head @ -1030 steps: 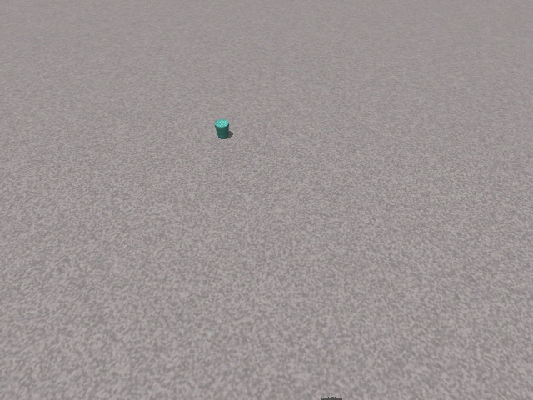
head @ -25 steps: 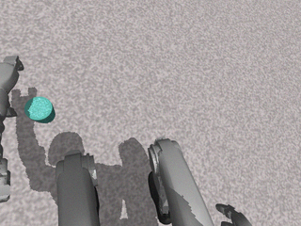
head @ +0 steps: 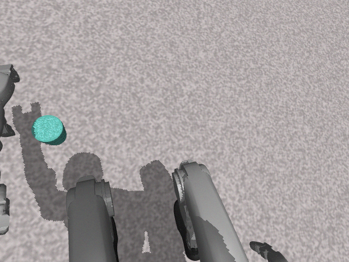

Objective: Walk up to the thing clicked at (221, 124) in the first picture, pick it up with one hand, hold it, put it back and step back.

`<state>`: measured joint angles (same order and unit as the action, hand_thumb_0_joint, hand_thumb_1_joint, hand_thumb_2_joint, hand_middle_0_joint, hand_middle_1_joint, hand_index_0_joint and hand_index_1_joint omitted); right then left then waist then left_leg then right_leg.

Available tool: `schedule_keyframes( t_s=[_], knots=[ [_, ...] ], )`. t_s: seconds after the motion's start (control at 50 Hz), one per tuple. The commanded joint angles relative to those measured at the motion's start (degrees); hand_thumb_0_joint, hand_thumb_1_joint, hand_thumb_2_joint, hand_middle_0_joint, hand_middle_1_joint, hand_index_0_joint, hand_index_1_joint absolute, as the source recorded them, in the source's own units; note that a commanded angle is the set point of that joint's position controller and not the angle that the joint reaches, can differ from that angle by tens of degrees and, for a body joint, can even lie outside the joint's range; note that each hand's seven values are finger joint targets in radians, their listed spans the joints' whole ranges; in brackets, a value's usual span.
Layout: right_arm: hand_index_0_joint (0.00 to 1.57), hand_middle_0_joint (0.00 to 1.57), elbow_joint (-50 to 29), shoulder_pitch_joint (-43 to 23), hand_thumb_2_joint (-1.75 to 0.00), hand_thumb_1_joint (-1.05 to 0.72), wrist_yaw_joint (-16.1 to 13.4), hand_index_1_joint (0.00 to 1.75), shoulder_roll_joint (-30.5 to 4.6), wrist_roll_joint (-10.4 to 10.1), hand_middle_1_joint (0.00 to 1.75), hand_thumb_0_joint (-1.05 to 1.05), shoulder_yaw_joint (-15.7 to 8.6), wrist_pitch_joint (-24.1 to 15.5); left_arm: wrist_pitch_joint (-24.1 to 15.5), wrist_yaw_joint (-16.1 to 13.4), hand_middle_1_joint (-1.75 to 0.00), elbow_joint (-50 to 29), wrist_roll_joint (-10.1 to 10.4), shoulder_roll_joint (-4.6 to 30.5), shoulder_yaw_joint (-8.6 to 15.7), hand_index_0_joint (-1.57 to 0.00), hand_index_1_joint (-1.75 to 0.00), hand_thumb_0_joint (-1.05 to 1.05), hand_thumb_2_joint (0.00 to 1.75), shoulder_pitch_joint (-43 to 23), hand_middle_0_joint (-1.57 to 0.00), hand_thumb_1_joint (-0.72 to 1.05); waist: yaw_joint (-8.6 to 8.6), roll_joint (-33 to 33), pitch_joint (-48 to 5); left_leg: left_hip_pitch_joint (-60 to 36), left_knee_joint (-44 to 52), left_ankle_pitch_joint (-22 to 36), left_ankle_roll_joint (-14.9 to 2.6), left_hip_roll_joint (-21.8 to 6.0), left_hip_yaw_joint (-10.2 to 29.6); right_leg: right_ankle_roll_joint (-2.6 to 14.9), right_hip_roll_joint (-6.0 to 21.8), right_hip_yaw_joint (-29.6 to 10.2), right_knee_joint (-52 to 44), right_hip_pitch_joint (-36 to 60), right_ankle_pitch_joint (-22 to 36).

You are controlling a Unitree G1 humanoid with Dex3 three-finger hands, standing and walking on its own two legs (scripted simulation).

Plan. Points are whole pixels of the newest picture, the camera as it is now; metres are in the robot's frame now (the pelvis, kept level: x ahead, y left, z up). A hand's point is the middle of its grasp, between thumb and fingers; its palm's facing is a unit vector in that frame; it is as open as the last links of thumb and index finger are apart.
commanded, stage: withdraw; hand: left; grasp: from above
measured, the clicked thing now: (52, 132) +0.50 +0.29 -0.36
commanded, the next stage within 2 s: none
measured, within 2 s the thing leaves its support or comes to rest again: neither
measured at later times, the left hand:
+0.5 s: hand (7, 114) +0.48 +0.31 -0.12, palm faces -0.45 -0.05 -0.89, open 13.4 cm
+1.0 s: hand (7, 118) +0.46 +0.31 -0.12, palm faces -0.49 -0.06 -0.87, open 13.6 cm
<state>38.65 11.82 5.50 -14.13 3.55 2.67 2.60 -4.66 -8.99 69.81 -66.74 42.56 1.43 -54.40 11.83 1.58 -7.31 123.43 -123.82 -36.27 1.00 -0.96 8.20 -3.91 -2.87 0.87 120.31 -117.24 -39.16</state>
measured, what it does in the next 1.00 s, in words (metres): stands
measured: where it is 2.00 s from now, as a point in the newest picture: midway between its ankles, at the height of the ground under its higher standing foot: (151, 248)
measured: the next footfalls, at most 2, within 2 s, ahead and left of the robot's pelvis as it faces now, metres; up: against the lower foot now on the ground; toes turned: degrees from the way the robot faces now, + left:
none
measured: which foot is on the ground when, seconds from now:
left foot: down 0.00-1.00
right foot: down 0.00-1.00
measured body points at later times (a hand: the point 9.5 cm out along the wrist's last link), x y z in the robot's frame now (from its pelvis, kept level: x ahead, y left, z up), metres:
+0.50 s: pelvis +0.00 +0.00 +0.00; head +0.22 +0.06 +0.39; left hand +0.50 +0.31 -0.07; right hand +0.07 -0.27 -0.11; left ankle +0.09 +0.13 -0.37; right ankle +0.10 -0.14 -0.37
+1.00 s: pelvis +0.00 +0.00 +0.01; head +0.22 +0.07 +0.40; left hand +0.49 +0.31 -0.07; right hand +0.06 -0.27 -0.10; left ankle +0.09 +0.13 -0.37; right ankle +0.10 -0.14 -0.37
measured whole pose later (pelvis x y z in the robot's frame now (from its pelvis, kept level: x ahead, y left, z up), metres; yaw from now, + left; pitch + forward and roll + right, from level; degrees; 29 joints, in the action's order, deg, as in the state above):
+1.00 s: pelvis +0.00 +0.00 +0.01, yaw +0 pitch +35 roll -8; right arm 38.5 11.5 5.3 -14.9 3.2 3.2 2.2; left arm -7.0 -7.1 71.3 -65.5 41.2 -1.4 -54.1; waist 11.2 0.8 -7.3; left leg 122.2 -122.7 -36.3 0.9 -1.0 8.0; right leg -3.3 -2.7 0.8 119.2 -116.1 -39.1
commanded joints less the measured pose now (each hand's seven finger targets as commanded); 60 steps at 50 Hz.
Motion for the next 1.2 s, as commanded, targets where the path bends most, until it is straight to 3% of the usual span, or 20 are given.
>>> schedule_keyframes(
  t_s=[0.0, 0.04, 0.06, 0.14, 0.22, 0.24, 0.28, 0.34, 0.36, 0.44, 0.48, 0.58, 0.62, 0.68, 0.82, 0.9, 0.98, 1.08, 1.14, 1.18],
  knots=[
    [0.20, 0.20, -1.6, 10.1, -0.90, -0.90, -0.7, 0.30, -13.3, -0.7, 0.30, 0.00, -4.9, -0.9, -1.4, 1.9, -0.84, -8.0, 3.2, 7.3, -1.6, -0.23, -0.82, 0.00, 0.82, -14.4, -0.21, -0.34, 0.70, 8.5, -31.4, -27.4, 14.5, 3.8, -3.01, 0.4, -4.7, 5.85, -1.0, 5.6, -14.6, 14.9, 8.4],
    [0.20, 0.20, -1.1, 10.4, -0.90, -0.90, -0.6, 0.30, -13.1, -0.5, 0.30, 0.00, -4.4, -1.1, -3.0, 1.6, -0.86, -8.0, 3.4, 6.7, -2.1, -0.22, -0.83, 0.00, 0.82, -15.9, -0.20, -0.35, 1.62, 7.3, -30.0, -25.8, 13.4, 5.5, -3.01, 0.5, -4.9, 5.62, -1.0, 5.6, -14.1, 15.6, 10.1],
    [0.20, 0.20, -0.9, 10.6, -0.90, -0.90, -0.6, 0.30, -13.2, -0.3, 0.30, 0.00, -4.4, -1.1, -3.8, 0.8, -0.86, -8.0, 2.6, 9.1, -0.5, -0.22, -0.84, 0.00, 0.83, -16.6, -0.20, -0.35, 1.23, 7.0, -30.8, -26.3, 12.8, 6.1, -2.98, 0.4, -4.9, 5.66, -1.0, 5.6, -13.7, 15.1, 10.6],
    [0.20, 0.20, -0.1, 10.0, -0.90, -0.91, -0.5, 0.30, -13.5, 0.4, 0.30, 0.00, -4.2, -1.8, -6.4, -3.8, -0.86, -10.8, -0.8, 13.0, 1.4, -0.21, -0.84, 0.00, 0.84, -23.6, -0.20, -0.37, 0.24, 15.5, -35.1, -32.7, 13.1, 6.8, -1.65, 0.3, -4.8, 6.10, -0.5, 5.9, -11.4, 11.9, 10.7],
    [0.20, 0.20, -0.6, 10.4, -0.90, -0.91, -0.2, 0.30, -14.0, 0.8, 0.30, 0.00, -4.8, -1.8, -4.6, -8.2, -0.89, -12.5, -2.9, 17.7, 5.9, -0.17, -0.88, 0.00, 0.89, -24.7, -0.16, -0.42, -1.59, 20.1, -43.7, -39.4, 14.2, 9.9, -1.46, 0.5, -5.5, 6.15, -0.2, 5.8, -11.6, 14.3, 13.0],
    [0.20, 0.20, -1.0, 10.2, -0.90, -0.91, -0.2, 0.30, -14.1, 0.8, 0.30, 0.00, -5.0, -1.7, -3.6, -8.6, -0.89, -12.7, -2.9, 17.6, 5.6, -0.17, -0.88, 0.00, 0.89, -24.6, -0.16, -0.42, -1.48, 21.0, -44.9, -40.6, 14.7, 9.9, -1.39, 0.4, -5.3, 6.24, -0.1, 6.0, -11.5, 14.6, 13.0],
    [0.20, 0.20, -0.7, 10.4, -0.90, -0.91, -0.2, 0.30, -13.9, 0.8, 0.30, 0.00, -4.9, -1.4, -1.4, -8.3, -0.87, -8.4, -3.1, 14.9, 4.3, -0.17, -0.87, 0.00, 0.89, -23.3, -0.17, -0.42, -0.35, 19.0, -42.8, -39.4, 14.9, 9.7, -1.90, 0.3, -4.9, 6.03, -0.3, 6.2, -12.3, 13.9, 13.1],
    [0.20, 0.20, -0.3, 10.5, -0.90, -0.91, -0.3, 0.30, -13.7, 0.6, 0.30, 0.00, -4.8, -1.2, 0.4, -6.1, -0.86, -4.3, -1.3, 12.9, 2.5, -0.19, -0.85, 0.00, 0.86, -20.2, -0.18, -0.39, 0.35, 15.5, -37.2, -32.8, 14.7, 5.9, -2.37, 0.6, -5.1, 5.97, -0.5, 6.1, -12.9, 13.4, 10.3],
    [0.20, 0.20, -0.3, 10.2, -0.90, -0.91, -0.3, 0.30, -13.3, 0.6, 0.30, 0.00, -4.6, -1.1, 0.9, -4.8, -0.86, -2.3, -0.8, 10.6, 1.1, -0.20, -0.84, 0.00, 0.85, -18.0, -0.20, -0.38, 0.44, 13.9, -35.0, -31.5, 15.0, 5.1, -2.41, 0.6, -4.9, 6.05, -0.5, 6.1, -12.9, 13.2, 9.6],
    [0.20, 0.20, -1.0, 9.3, -0.90, -0.90, -0.4, 0.30, -13.6, 0.2, 0.30, 0.00, -4.6, -1.4, -0.4, -1.2, -0.87, -2.1, 1.4, 7.0, -1.7, -0.20, -0.85, 0.00, 0.84, -18.8, -0.18, -0.37, 1.89, 9.7, -31.0, -26.6, 13.4, 2.3, -2.81, 0.6, -4.9, 5.95, -0.8, 5.8, -13.2, 12.3, 7.2],
    [0.20, 0.20, -0.2, 10.2, -0.90, -0.90, -0.4, 0.30, -13.9, 0.5, 0.30, 0.00, -4.6, -1.5, -1.9, -0.7, -0.90, -2.6, 1.1, 9.6, -0.2, -0.19, -0.88, 0.00, 0.86, -18.1, -0.17, -0.39, 1.82, 9.3, -30.6, -26.2, 12.1, 4.7, -2.74, 0.6, -5.2, 5.77, -0.8, 5.7, -12.6, 13.4, 9.4],
    [0.20, 0.20, -0.5, 10.5, -0.90, -0.91, -0.2, 0.30, -13.6, 0.9, 0.30, 0.00, -4.3, -1.9, -5.3, -3.7, -0.89, -11.2, -1.0, 16.6, 3.9, -0.18, -0.87, 0.00, 0.87, -24.7, -0.17, -0.40, -0.26, 15.7, -40.5, -32.3, 10.8, 8.9, -2.09, 0.6, -5.9, 5.89, -0.7, 5.5, -10.5, 15.1, 12.7],
    [0.20, 0.20, -0.9, 10.8, -0.90, -0.91, -0.3, 0.30, -13.9, 0.7, 0.30, 0.00, -4.4, -1.7, -5.0, -5.4, -0.90, -13.0, -1.8, 19.5, 6.0, -0.17, -0.89, 0.00, 0.88, -25.2, -0.15, -0.42, -1.48, 17.8, -44.4, -35.6, 11.7, 10.1, -1.90, 0.6, -6.0, 6.02, -0.6, 5.5, -10.7, 15.7, 13.3],
    [0.20, 0.20, -1.4, 11.1, -0.90, -0.91, -0.3, 0.30, -13.9, 0.6, 0.30, 0.00, -4.8, -1.1, -3.0, -6.5, -0.90, -13.7, -2.1, 19.9, 7.1, -0.15, -0.89, 0.00, 0.90, -23.9, -0.15, -0.44, -1.44, 19.8, -45.7, -37.7, 13.4, 9.9, -1.92, 0.4, -5.9, 5.99, -0.5, 5.7, -11.7, 16.5, 13.1],
    [0.20, 0.20, -1.1, 10.7, -0.90, -0.91, -0.7, 0.30, -13.4, -0.3, 0.30, 0.00, -5.1, -0.5, -0.1, -0.5, -0.90, -6.0, 1.4, 9.6, -0.3, -0.17, -0.89, 0.00, 0.88, -15.8, -0.15, -0.42, 0.51, 10.7, -32.6, -28.6, 15.4, 1.9, -2.86, 0.4, -4.7, 6.00, -0.9, 5.9, -14.5, 14.1, 6.6],
    [0.20, 0.20, -0.7, 10.7, -0.90, -0.91, -0.8, 0.30, -13.4, -0.6, 0.30, 0.00, -4.6, -0.9, -2.0, 1.4, -0.90, -6.4, 2.4, 6.9, -2.5, -0.18, -0.87, 0.00, 0.86, -16.3, -0.16, -0.40, 1.30, 9.0, -30.2, -27.7, 14.4, 4.0, -2.71, 0.4, -4.5, 5.90, -0.8, 5.8, -14.1, 13.9, 8.8],
    [0.20, 0.20, -0.3, 9.9, -0.90, -0.90, -0.7, 0.30, -13.5, 0.0, 0.30, 0.00, -3.9, -1.4, -5.0, -1.6, -0.92, -7.4, 0.5, 11.6, 0.0, -0.15, -0.90, 0.00, 0.88, -21.5, -0.14, -0.42, 1.17, 11.8, -31.2, -29.0, 13.2, 5.0, -2.09, 0.3, -4.2, 6.02, -0.6, 6.0, -11.9, 11.8, 9.4],
    [0.20, 0.20, -0.2, 10.4, -0.90, -0.91, -0.1, 0.30, -13.8, 1.0, 0.30, 0.00, -4.1, -1.8, -5.9, -6.6, -0.93, -11.2, -3.6, 18.6, 5.5, -0.13, -0.92, 0.00, 0.91, -26.2, -0.12, -0.46, -0.98, 20.0, -42.6, -37.1, 12.3, 12.1, -1.59, 0.6, -5.5, 6.11, -0.3, 5.8, -10.0, 13.9, 14.7],
    [0.20, 0.20, -0.9, 10.5, -0.90, -0.91, 0.2, 0.30, -14.1, 1.0, 0.30, 0.00, -4.7, -1.5, -3.3, -7.3, -0.94, -9.6, -3.3, 15.9, 4.6, -0.11, -0.93, 0.00, 0.93, -24.5, -0.11, -0.49, -0.34, 20.7, -43.4, -39.6, 14.2, 10.9, -1.67, 0.3, -5.0, 6.07, -0.2, 6.3, -11.0, 13.5, 13.9],
    [0.20, 0.20, -0.8, 10.8, -0.90, -0.91, 0.2, 0.30, -13.9, 1.0, 0.30, 0.00, -4.6, -1.3, -1.8, -6.6, -0.94, -6.7, -2.5, 13.8, 3.2, -0.11, -0.93, 0.00, 0.93, -22.0, -0.10, -0.49, 0.34, 18.7, -40.5, -36.4, 14.4, 8.3, -2.00, 0.5, -5.0, 5.97, -0.4, 6.5, -11.7, 13.6, 12.1]
  ],
)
